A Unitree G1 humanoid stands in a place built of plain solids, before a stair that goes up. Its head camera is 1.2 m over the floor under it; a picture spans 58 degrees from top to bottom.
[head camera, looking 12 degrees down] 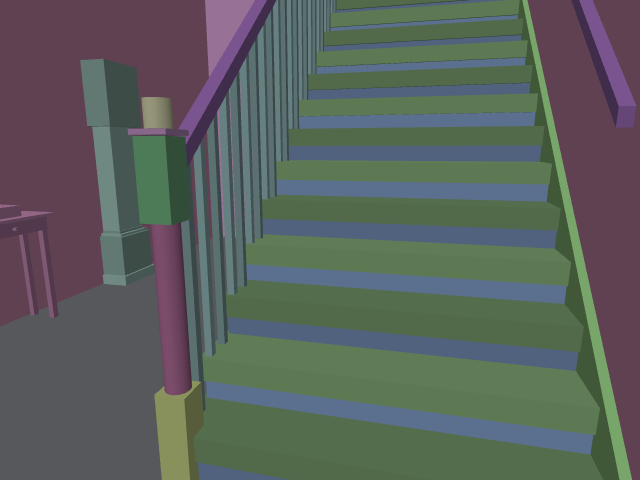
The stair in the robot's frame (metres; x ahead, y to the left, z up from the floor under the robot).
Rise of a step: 0.19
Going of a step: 0.22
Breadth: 1.44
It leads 14 degrees to the right of straight ahead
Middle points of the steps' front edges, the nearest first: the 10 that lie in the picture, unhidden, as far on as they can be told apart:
1.43 -0.21 0.38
1.64 -0.26 0.56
1.86 -0.31 0.75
2.07 -0.37 0.94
2.29 -0.42 1.13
2.51 -0.47 1.31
2.72 -0.53 1.50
2.94 -0.58 1.69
3.15 -0.63 1.88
3.37 -0.69 2.06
